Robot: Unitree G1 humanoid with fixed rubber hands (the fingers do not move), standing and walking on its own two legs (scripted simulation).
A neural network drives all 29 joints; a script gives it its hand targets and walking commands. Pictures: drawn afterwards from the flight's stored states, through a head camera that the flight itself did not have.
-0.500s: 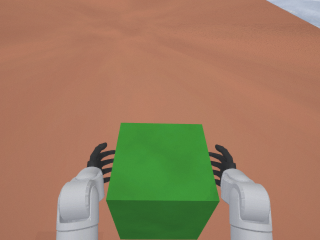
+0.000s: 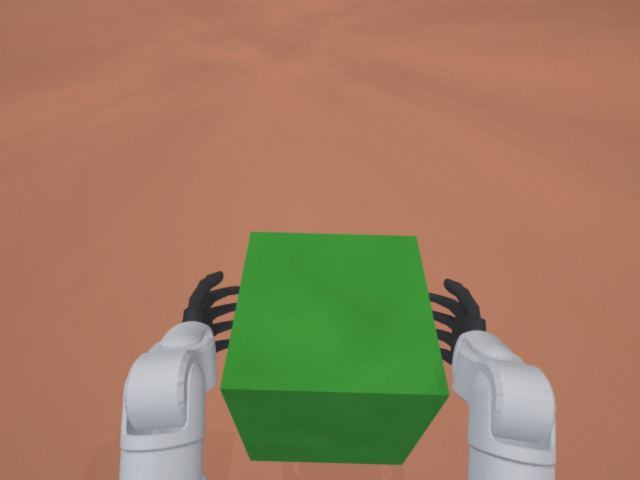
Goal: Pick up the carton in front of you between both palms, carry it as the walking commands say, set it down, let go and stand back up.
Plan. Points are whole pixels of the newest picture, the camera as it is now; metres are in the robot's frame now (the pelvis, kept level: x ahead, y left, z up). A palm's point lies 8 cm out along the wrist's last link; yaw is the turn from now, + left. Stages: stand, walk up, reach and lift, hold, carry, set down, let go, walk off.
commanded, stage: carry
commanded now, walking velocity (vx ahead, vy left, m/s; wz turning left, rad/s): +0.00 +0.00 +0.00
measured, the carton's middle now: (329, 353) +0.30 +0.00 -0.01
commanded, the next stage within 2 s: hold in 1.94 s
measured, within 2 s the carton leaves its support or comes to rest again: neither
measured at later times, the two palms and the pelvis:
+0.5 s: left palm (210, 228) +0.43 +0.16 +0.10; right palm (432, 232) +0.42 -0.13 +0.10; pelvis +0.16 +0.02 +0.01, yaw -2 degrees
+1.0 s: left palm (217, 249) +0.43 +0.16 +0.05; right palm (424, 255) +0.42 -0.13 +0.05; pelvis +0.15 +0.02 +0.00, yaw -2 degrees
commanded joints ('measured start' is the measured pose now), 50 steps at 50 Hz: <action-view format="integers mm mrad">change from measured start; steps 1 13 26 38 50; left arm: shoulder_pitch -404 -376 -477 -386 -388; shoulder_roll -980 -877 -941 -888 -791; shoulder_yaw -706 -704 -719 -704 -491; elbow -110 -74 6 81 350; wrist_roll -434 -405 -417 -312 -133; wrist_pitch -25 17 -13 -199 -439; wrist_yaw -276 -270 -281 -280 -271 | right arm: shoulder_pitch -472 -400 -496 -394 -409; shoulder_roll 986 906 968 913 815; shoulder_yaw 799 743 751 724 518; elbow -118 -40 25 124 367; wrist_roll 435 405 412 320 140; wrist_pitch -43 -8 -41 -221 -458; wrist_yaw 251 257 262 273 260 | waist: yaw -1 -6 -12 -10 -10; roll -210 0 -41 -22 -53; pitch -433 -351 -356 -370 -315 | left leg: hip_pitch -97 115 127 131 64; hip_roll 2 132 98 88 104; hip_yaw -14 -10 -1 2 -8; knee -260 -463 -402 -398 -420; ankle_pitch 51 812 1006 955 706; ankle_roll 17 24 39 43 60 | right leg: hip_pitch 467 341 326 348 320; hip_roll -234 -139 -98 -105 -128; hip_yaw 200 132 118 122 144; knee -165 0 66 68 47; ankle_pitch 519 328 423 438 273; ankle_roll -28 89 108 90 74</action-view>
